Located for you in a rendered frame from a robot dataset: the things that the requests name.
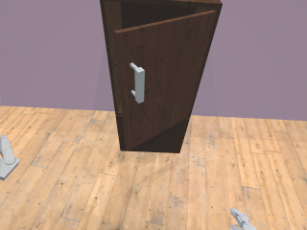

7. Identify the robot right hand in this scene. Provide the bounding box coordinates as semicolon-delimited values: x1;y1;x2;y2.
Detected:
229;207;257;230

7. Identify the handle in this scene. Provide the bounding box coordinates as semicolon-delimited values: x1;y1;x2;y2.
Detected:
130;63;145;104

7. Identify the cupboard door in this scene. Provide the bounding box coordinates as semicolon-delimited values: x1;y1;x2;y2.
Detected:
113;11;217;150

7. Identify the robot left hand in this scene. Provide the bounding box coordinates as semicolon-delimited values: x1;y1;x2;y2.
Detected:
0;101;20;181

